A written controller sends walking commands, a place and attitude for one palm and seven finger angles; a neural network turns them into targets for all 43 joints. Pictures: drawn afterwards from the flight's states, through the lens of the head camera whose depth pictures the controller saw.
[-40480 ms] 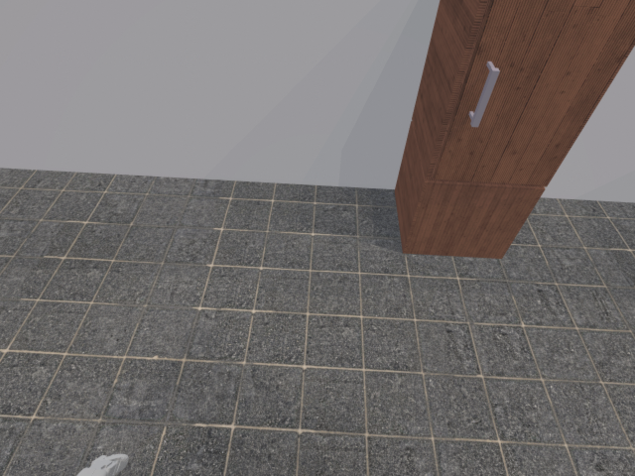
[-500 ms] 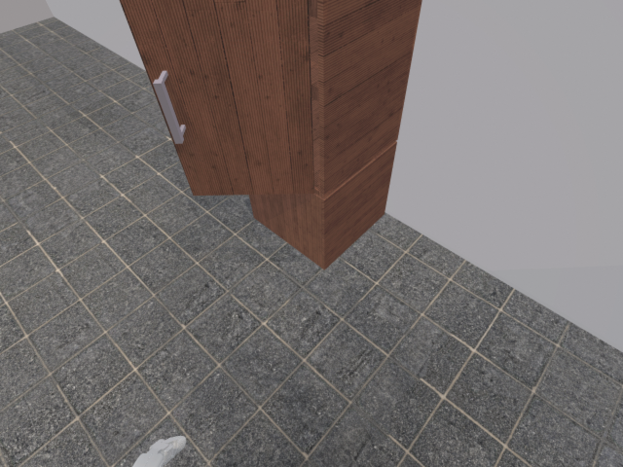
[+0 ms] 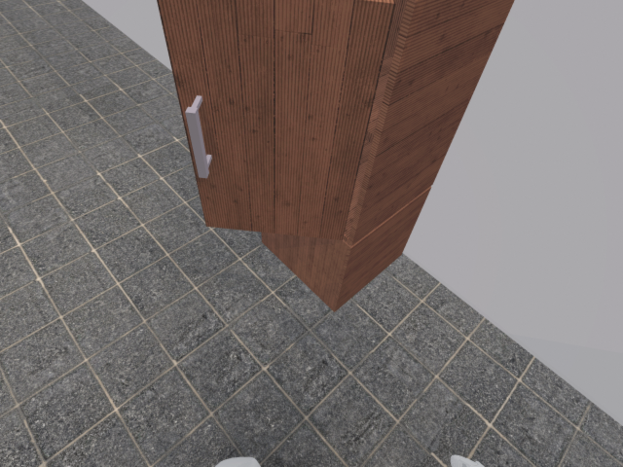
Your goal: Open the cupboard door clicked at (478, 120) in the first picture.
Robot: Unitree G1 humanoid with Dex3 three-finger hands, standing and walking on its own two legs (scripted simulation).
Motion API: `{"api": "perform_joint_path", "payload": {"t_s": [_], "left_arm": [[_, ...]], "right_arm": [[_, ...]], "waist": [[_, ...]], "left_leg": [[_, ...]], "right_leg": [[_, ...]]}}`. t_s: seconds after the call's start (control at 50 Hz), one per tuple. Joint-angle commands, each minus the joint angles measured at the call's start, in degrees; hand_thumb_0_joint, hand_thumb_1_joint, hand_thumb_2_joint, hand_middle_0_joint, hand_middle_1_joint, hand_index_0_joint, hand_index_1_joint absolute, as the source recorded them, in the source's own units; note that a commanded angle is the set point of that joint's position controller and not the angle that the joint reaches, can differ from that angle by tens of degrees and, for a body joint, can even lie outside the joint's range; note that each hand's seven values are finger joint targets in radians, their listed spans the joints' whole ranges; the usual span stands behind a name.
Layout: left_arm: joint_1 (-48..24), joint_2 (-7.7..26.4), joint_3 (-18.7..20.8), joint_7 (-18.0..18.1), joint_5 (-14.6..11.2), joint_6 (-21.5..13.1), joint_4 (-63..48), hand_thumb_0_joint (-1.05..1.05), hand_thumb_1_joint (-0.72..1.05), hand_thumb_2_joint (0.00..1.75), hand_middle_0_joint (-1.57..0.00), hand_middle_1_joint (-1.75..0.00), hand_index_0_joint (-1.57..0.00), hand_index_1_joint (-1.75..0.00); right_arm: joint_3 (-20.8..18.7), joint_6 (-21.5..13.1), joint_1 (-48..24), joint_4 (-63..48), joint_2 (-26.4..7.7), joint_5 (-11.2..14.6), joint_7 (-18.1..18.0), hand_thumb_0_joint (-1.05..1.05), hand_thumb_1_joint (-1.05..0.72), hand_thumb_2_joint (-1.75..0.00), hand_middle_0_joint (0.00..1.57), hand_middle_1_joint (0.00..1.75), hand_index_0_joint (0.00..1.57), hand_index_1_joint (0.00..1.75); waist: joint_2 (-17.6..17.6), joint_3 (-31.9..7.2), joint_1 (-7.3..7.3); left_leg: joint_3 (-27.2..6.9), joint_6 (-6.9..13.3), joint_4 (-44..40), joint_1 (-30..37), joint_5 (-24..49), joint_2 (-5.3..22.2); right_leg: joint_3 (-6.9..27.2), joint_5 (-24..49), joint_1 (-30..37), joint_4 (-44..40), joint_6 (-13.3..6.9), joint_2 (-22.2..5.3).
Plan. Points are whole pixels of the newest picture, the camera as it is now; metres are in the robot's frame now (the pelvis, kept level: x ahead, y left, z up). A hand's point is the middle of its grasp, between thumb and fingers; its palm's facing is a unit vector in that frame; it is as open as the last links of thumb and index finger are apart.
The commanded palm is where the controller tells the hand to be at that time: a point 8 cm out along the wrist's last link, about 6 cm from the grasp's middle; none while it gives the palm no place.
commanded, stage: take the last steps up to it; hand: left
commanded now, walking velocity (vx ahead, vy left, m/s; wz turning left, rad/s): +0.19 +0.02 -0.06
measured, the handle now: (201, 138) +0.68 +0.30 -0.02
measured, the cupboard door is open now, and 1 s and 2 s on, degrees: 43 43 43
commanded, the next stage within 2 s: come to a stop and stand still in 0.12 s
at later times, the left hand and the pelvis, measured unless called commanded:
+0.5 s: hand (215, 402) +0.22 +0.16 -0.16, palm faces -0.04 -0.98 -0.20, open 7.4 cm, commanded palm none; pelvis +0.12 -0.01 +0.01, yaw -1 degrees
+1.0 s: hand out of the picture +0.09 +0.21 -0.16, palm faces +0.00 -0.98 -0.20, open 7.4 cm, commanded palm none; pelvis +0.08 +0.01 +0.02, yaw -2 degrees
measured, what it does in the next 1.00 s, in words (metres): steps on the spot: right foot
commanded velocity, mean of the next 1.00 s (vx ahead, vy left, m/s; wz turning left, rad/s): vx -0.05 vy -0.02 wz -0.01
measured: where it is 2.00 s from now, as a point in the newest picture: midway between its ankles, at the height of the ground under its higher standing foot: outside the picture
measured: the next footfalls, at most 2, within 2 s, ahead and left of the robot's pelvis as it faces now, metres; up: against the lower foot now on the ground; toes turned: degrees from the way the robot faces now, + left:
right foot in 0.32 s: +0.18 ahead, -0.12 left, +0.00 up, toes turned -7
right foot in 1.02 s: +0.07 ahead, -0.13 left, +0.00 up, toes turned -3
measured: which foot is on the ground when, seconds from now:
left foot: down 0.00-1.00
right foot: up 0.00-0.30, down 0.32-0.64, up 0.66-1.00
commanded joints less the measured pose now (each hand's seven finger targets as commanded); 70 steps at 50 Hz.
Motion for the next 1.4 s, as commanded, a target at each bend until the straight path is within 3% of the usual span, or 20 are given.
{"api": "perform_joint_path", "payload": {"t_s": [0.0,0.08,0.2,0.26,0.32,0.34,0.42,0.46,0.52,0.58,0.62,0.64,0.7,0.8,0.9,0.96,1.02,1.06,1.1,1.38], "left_arm": [[-1.3,2.2,0.6,-0.6,0.5,-0.9,-6.1,0.0,0.9,0.9,-0.2,-0.3,-0.2,-0.3],[-1.9,1.0,0.5,-0.6,0.4,-0.2,-7.0,0.0,0.9,0.9,-0.2,-0.3,-0.2,-0.3],[-9.2,1.3,-0.1,-0.4,0.3,-0.7,-9.8,0.0,0.9,0.9,-0.2,-0.3,-0.2,-0.3],[-5.5,1.9,-0.5,0.4,0.1,-0.9,-7.8,0.0,0.9,0.9,-0.2,-0.3,-0.2,-0.3],[-4.2,9.9,-0.2,1.4,-0.3,-1.4,-6.4,0.0,0.9,0.9,-0.2,-0.3,-0.2,-0.3],[-6.0,10.1,-0.4,1.4,-0.6,-0.8,-7.1,0.0,0.9,0.9,-0.2,-0.3,-0.2,-0.3],[-7.1,9.9,0.5,2.7,-0.9,0.1,-7.7,0.0,0.9,0.9,-0.2,-0.3,-0.2,-0.3],[-6.4,10.9,1.1,3.1,-0.6,0.4,-7.4,0.0,0.9,0.9,-0.2,-0.3,-0.2,-0.3],[-8.6,11.1,1.8,3.5,-0.1,0.9,-8.5,0.0,0.9,0.9,-0.2,-0.3,-0.2,-0.3],[-12.9,10.1,1.7,3.0,-0.5,1.4,-9.8,0.0,0.9,0.9,-0.2,-0.3,-0.2,-0.3],[-13.0,4.3,0.8,2.2,-1.2,2.6,-11.9,0.0,0.9,0.9,-0.2,-0.3,-0.2,-0.3],[-14.0,4.9,0.9,2.5,-0.8,3.5,-11.8,0.0,0.9,0.9,-0.2,-0.3,-0.2,-0.3],[-10.2,4.4,1.1,1.6,0.1,3.7,-9.4,0.0,0.9,0.9,-0.2,-0.3,-0.2,-0.3],[-9.7,3.8,0.2,0.9,-0.4,2.1,-8.1,0.0,0.9,0.9,-0.2,-0.3,-0.2,-0.3],[-9.2,3.9,-0.2,0.6,-0.4,2.2,-7.8,0.0,0.9,0.9,-0.2,-0.3,-0.2,-0.3],[-3.8,4.2,-0.1,0.8,-0.3,1.9,-5.7,0.0,0.9,0.9,-0.2,-0.3,-0.2,-0.3],[-5.1,7.8,-0.5,1.3,-0.3,0.9,-5.3,0.0,0.9,0.9,-0.2,-0.3,-0.2,-0.3],[-5.7,7.3,-1.0,1.2,-0.4,0.6,-4.9,0.0,0.9,0.9,-0.2,-0.3,-0.2,-0.3],[-5.2,5.9,-1.4,1.6,-0.7,-0.1,-3.9,0.0,0.9,0.9,-0.2,-0.3,-0.2,-0.3],[-2.9,4.4,-1.8,2.2,-1.1,-0.5,-2.0,0.0,0.9,0.9,-0.2,-0.3,-0.2,-0.3]], "right_arm": [[-0.9,0.4,8.3,0.6,-7.6,0.0,-1.4,0.0,-0.9,-0.9,0.2,0.3,0.2,0.3],[-0.9,0.0,9.5,1.5,-6.9,0.2,-1.4,0.0,-0.9,-0.9,0.2,0.3,0.2,0.3],[-0.9,0.5,13.0,3.4,-6.7,-0.2,-1.4,0.0,-0.9,-0.9,0.2,0.3,0.2,0.3],[-0.1,0.9,11.7,4.1,-5.9,0.2,-2.0,0.0,-0.9,-0.9,0.2,0.3,0.2,0.3],[0.2,2.4,15.0,4.8,-3.8,1.6,-1.7,0.0,-0.9,-0.9,0.2,0.3,0.2,0.3],[0.1,2.9,16.0,5.5,-3.3,1.7,-1.6,0.0,-0.9,-0.9,0.2,0.3,0.2,0.3],[-0.8,4.9,16.3,6.0,-4.9,1.3,-2.4,0.0,-0.9,-0.9,0.2,0.3,0.2,0.3],[-0.8,5.4,14.4,5.1,-4.0,1.5,-2.2,0.0,-0.9,-0.9,0.2,0.3,0.2,0.3],[-1.1,6.1,11.7,3.6,-3.4,1.5,-2.1,0.0,-0.9,-0.9,0.2,0.3,0.2,0.3],[-1.2,6.0,15.6,4.9,-3.1,1.3,-2.0,0.0,-0.9,-0.9,0.2,0.3,0.2,0.3],[-2.0,5.3,14.0,2.8,-9.0,0.0,-2.3,0.0,-0.9,-0.9,0.2,0.3,0.2,0.3],[-2.1,5.4,10.8,1.8,-9.5,-0.3,-2.3,0.0,-0.9,-0.9,0.2,0.3,0.2,0.3],[-0.8,4.1,6.0,0.3,-6.7,-0.3,-3.1,0.0,-0.9,-0.9,0.2,0.3,0.2,0.3],[-1.2,3.2,9.3,2.0,-8.1,-0.1,-3.2,0.0,-0.9,-0.9,0.2,0.3,0.2,0.3],[-2.3,3.6,10.9,3.3,-10.4,0.0,-3.0,0.0,-0.9,-0.9,0.2,0.3,0.2,0.3],[-2.1,3.8,8.2,3.3,-10.2,0.6,-2.8,0.0,-0.9,-0.9,0.2,0.3,0.2,0.3],[-0.9,4.3,7.4,3.4,-5.3,1.0,-1.8,0.0,-0.9,-0.9,0.2,0.3,0.2,0.3],[-0.6,4.1,8.0,4.5,-4.3,0.6,-1.3,0.0,-0.9,-0.9,0.2,0.3,0.2,0.3],[-0.5,3.9,9.1,5.8,-4.9,0.6,-1.5,0.0,-0.9,-0.9,0.2,0.3,0.2,0.3],[0.6,4.0,12.4,9.9,-3.3,0.5,-1.9,0.0,-0.9,-0.9,0.2,0.3,0.2,0.3]], "waist": [[11.6,0.1,-2.07],[9.3,-2.1,-1.31],[8.1,-1.7,-3.1],[5.1,-4.5,-0.72],[-2.8,-7.2,-2.61],[0.5,-4.9,-3.41],[-4.7,-9.2,-2.35],[-6.1,-9.4,-1.19],[-5.8,-9.0,-0.84],[-4.5,-9.8,-4.32],[18.0,-6.5,-3.77],[19.4,-3.3,-4.17],[8.9,1.0,-1.46],[11.1,-4.8,-3.97],[10.3,-5.8,-5.11],[8.8,-5.7,-2.66],[-1.7,-0.7,-3.9],[2.2,-1.4,-4.34],[-2.7,-2.6,-3.95],[2.5,1.3,-3.19]], "left_leg": [[-16.5,5.1,-24.5,3.9,-5.9,16.6],[-10.3,5.6,-24.7,5.9,1.6,14.1],[-9.6,6.7,-21.3,11.0,10.1,14.3],[-5.6,2.0,-11.5,9.5,23.9,10.9],[-3.4,-5.2,-7.3,3.8,-0.2,2.6],[-3.6,-5.2,-8.2,6.3,0.5,1.9],[-2.5,-5.6,-1.0,7.7,11.4,2.3],[-2.1,-6.4,3.2,2.3,-7.7,0.3],[-4.3,-6.1,6.0,0.4,-18.2,0.2],[-3.8,-5.8,-8.1,10.7,-0.7,1.2],[-20.8,1.7,-17.9,9.5,14.3,16.4],[-21.8,5.9,-21.1,3.5,10.9,19.3],[-17.4,4.5,-21.3,2.0,1.7,15.3],[-14.5,4.8,-18.0,18.6,16.7,15.1],[-14.5,5.1,-14.6,19.9,25.0,15.8],[-11.7,2.0,-12.5,13.0,15.3,12.4],[-5.0,-3.7,-10.3,9.3,-2.3,3.5],[-5.6,-3.3,-10.7,14.0,2.1,2.9],[-6.2,-3.1,-10.8,14.1,4.7,4.8],[-6.2,-4.0,-13.2,11.9,4.7,5.0]], "right_leg": [[2.0,7.1,-12.3,7.1,0.1,-3.1],[0.3,11.0,-10.3,-3.2,1.0,-2.5],[-1.5,10.9,-5.9,-21.4,1.1,-0.3],[-1.5,22.5,7.1,-34.6,1.4,1.0],[10.1,62.2,15.4,-34.3,-5.6,-13.2],[7.1,61.9,10.9,-33.3,-6.1,-13.1],[6.4,69.6,14.0,-30.2,-6.0,-11.0],[9.8,76.6,17.9,-31.7,-9.7,-14.7],[10.9,71.3,17.0,-35.0,-11.8,-16.3],[7.1,50.5,8.7,-32.4,-6.7,-11.6],[-1.5,8.0,-2.5,-22.8,1.4,0.8],[2.3,-3.5,-2.3,-12.6,1.1,3.0],[6.1,2.0,-5.1,-6.4,0.4,2.2],[3.4,2.8,-6.1,-17.5,2.0,1.5],[1.1,2.9,-1.4,-26.2,1.6,2.2],[0.7,14.1,7.5,-38.3,1.0,2.1],[9.2,14.3,3.7,-46.2,-2.4,-5.9],[8.1,13.0,-0.1,-45.0,-2.1,-4.3],[6.1,17.6,3.6,-44.4,-1.1,-2.7],[6.1,16.5,5.8,-46.4,-1.6,-2.4]]}}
